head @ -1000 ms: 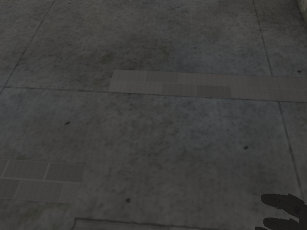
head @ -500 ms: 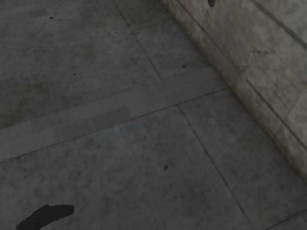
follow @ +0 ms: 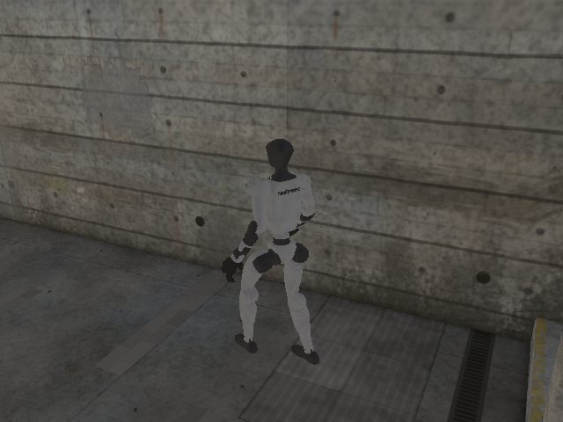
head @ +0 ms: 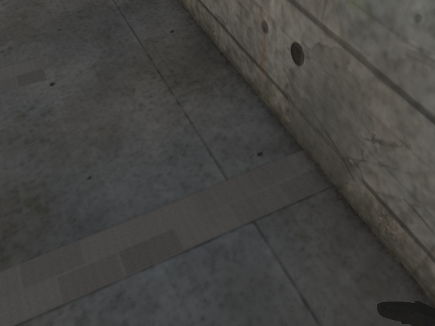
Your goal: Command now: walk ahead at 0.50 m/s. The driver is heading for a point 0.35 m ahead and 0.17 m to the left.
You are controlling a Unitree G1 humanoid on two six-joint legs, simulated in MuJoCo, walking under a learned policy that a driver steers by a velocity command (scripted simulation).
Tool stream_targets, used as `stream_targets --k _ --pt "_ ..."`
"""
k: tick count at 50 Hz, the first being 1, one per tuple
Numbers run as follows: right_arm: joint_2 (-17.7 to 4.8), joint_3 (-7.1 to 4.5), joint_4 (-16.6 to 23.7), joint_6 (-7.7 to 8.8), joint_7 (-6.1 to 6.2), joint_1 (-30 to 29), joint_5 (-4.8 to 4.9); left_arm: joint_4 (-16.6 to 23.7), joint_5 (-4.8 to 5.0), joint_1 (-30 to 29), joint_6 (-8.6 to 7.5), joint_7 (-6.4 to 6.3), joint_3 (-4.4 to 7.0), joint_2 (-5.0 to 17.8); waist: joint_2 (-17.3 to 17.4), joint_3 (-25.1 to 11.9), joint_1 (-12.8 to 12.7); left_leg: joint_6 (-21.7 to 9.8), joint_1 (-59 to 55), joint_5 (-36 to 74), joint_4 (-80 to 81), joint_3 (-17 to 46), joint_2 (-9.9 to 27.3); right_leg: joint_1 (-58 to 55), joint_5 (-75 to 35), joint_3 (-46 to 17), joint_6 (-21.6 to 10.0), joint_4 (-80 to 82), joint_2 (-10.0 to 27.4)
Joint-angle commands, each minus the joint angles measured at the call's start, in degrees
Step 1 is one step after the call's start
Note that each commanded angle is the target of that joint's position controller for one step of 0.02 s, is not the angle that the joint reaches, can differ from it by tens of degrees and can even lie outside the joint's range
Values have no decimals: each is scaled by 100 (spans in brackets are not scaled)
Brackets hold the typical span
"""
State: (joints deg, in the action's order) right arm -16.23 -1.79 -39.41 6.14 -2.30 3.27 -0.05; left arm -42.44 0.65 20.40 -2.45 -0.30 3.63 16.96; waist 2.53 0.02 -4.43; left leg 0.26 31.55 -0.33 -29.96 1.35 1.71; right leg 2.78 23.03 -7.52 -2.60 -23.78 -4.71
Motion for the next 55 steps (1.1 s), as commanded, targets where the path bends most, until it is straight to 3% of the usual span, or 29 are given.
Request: stream_targets --k 1,2,3,4,5,6,7,8,11,13,16,21,23,24,25,26,27,28,29,30,32,34,37,38,39,40,42,46,55 --pt "-885 -336 259 124 -6 382 -13 221 -29 -54 -2 -23 213 864 -824 -288 489 -437 -1009 -289 230 -286 -203 -87 -4041 -561 -608 -653 1338" --pt "-1135 -414 113 135 6 1224 -53 298 -107 -31 0 -52 129 695 -525 -1034 835 -785 -2405 327 -79 272 289 478 -3909 -180 -399 -1979 1038" --pt "-1643 -554 13 100 1 1892 -107 372 -40 670 -96 -55 30 400 832 -1968 765 -1824 -4606 -602 189 2725 1466 2534 -2069 359 109 -4290 206" --pt "-1318 -486 -54 52 -60 2061 95 389 -72 610 -203 -29 -3 482 1494 -2083 844 -2093 -5140 -1778 1262 4556 1835 3723 773 90 228 -5112 -28" --pt "-1027 -395 14 19 -30 1755 164 508 46 -18 -260 13 86 872 845 -1226 938 -1806 -4618 -2461 1328 4066 1748 4343 460 -72 182 -5520 349" --pt "-943 -359 122 -37 14 1441 78 625 44 -546 -309 21 62 881 238 -694 926 -1623 -3812 -2105 1358 3334 1514 4326 -12 76 140 -5343 570" --pt "-897 -329 157 -79 31 1227 15 701 -70 -798 -347 14 60 814 -97 -258 774 -1557 -3038 -1398 1439 2811 1279 4175 -301 163 143 -4856 725" --pt "-796 -285 195 -78 55 1122 -21 709 -159 -758 -355 4 82 780 -58 -188 588 -1498 -2603 -763 1524 2491 1088 3813 -518 153 167 -4396 883" --pt "-785 -274 194 -81 103 1054 24 663 -193 -547 -289 -21 51 591 239 -270 346 -1532 -2084 186 1650 1931 773 3263 -602 338 378 -3529 882" --pt "-955 -337 142 -109 160 1142 74 743 -186 -861 -266 -47 -3 475 194 -185 404 -1521 -1848 318 1690 1669 658 3144 -944 417 526 -2699 799" --pt "-1066 -373 -16 -210 246 1357 83 769 -170 -1390 -287 -16 -85 311 251 -154 613 -1257 -1778 1459 1407 1187 477 2695 -1952 506 637 -1473 594" --pt "-945 -327 -224 -394 343 1734 86 828 -133 -1855 -319 93 -50 441 343 -309 794 -998 -2321 1649 811 1399 595 2338 -2462 429 461 -634 373" --pt "-902 -310 -198 -436 373 1587 62 767 -182 -1641 -360 101 -2 532 399 -382 612 -861 -2490 1643 413 1535 567 1939 -2558 451 261 -191 353" --pt "-821 -279 -159 -439 377 1503 49 699 -238 -1394 -393 83 22 590 358 -501 456 -704 -2460 1733 63 1455 361 1423 -3138 499 118 181 428" --pt "-575 -190 -41 -401 367 1471 -63 672 -327 -994 -433 41 51 807 53 -984 348 -481 -2115 1153 -628 1327 59 373 -4803 49 -166 -24 1075" --pt "-292 -80 -128 -340 350 2160 -127 669 -424 -722 -369 4 59 975 -850 -1560 506 -121 -1041 -1009 -1823 1004 -423 -1081 -6710 -972 -1024 -513 2156" --pt "-382 -53 -239 -352 312 2574 -85 491 -311 -482 -258 34 0 599 -1650 -1961 455 150 -556 -3880 -2689 773 -472 -1334 -6678 -1829 -1623 -409 2811" --pt "-739 -145 -251 -425 291 2395 -31 451 -141 -548 -188 65 -69 383 -1222 -1610 406 287 -291 -4187 -2990 760 -257 -919 -5220 -1951 -1516 -174 2666" --pt "-802 -184 -200 -533 318 1976 -8 448 -101 -795 -128 72 -81 370 -892 -1190 378 406 -129 -3907 -3144 631 -120 -479 -4062 -1757 -1262 34 2422" --pt "-777 -192 -148 -660 354 1727 -17 481 -125 -1112 -82 81 -113 366 -785 -842 434 473 -180 -3644 -2984 528 -8 110 -3334 -1513 -1106 265 2227" --pt "-557 -142 -143 -828 414 1700 -49 519 -204 -1679 5 75 -97 485 -1027 -447 685 520 -929 -3151 -2085 353 116 1268 -2557 -895 -845 617 1781" --pt "-331 -73 -266 -817 431 1835 -84 481 -238 -1769 55 54 -87 467 -1175 -512 736 486 -1709 -2420 -1211 111 11 1658 -2450 -395 -776 642 1449" --pt "-259 -64 -394 -787 402 1868 -148 314 -161 -1574 66 54 -157 276 -943 -613 800 310 -2575 -953 167 -73 -119 1791 -980 -150 -497 460 1208" --pt "-404 -77 -300 -796 414 1709 -222 200 -174 -1380 35 77 -202 163 -739 -490 733 197 -2708 -709 276 204 118 1997 -164 -139 -201 435 1105" --pt "-634 -100 -166 -807 444 1548 -210 158 -221 -1322 9 106 -210 179 -450 -229 603 14 -2531 -785 395 482 428 2148 397 -22 35 287 925" --pt "-826 -163 -245 -797 430 1370 -162 177 -211 -1260 9 113 -172 224 137 27 395 -192 -1662 -1948 398 465 313 1746 37 348 193 190 650" --pt "-494 -94 -250 -700 397 1254 -169 116 -186 -1397 4 69 -144 304 74 160 490 -161 -1268 -2175 593 448 218 1333 -618 398 225 -188 644" --pt "-419 -84 -354 -550 388 1407 -117 -78 -130 -1185 22 18 -148 220 36 -57 491 -38 -1538 -1158 372 366 138 1094 -1771 447 130 -496 662" --pt "-345 -70 -546 -563 394 1485 -92 -462 -88 -1162 138 -36 -118 248 -231 -48 482 -80 -1619 -674 311 310 48 829 -2265 452 214 -626 700"
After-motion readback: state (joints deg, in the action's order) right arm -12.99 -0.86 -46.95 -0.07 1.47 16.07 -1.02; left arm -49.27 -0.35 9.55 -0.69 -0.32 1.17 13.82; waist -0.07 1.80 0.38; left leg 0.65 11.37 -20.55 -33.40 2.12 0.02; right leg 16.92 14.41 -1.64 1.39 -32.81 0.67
